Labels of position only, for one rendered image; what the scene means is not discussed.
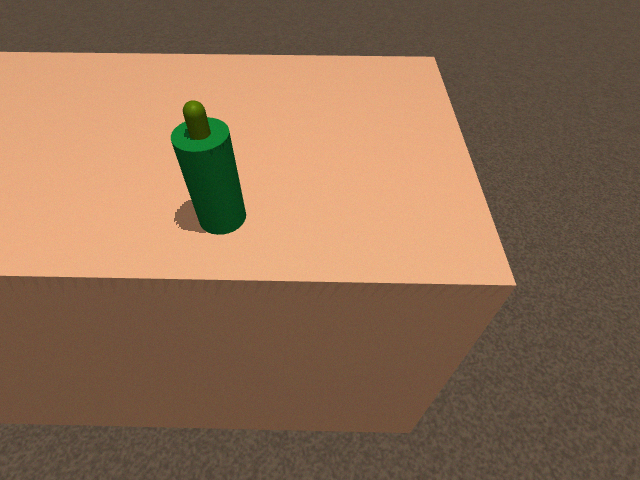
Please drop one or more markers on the bottle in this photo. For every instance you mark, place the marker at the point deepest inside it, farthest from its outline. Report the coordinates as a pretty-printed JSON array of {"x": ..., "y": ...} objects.
[{"x": 205, "y": 154}]

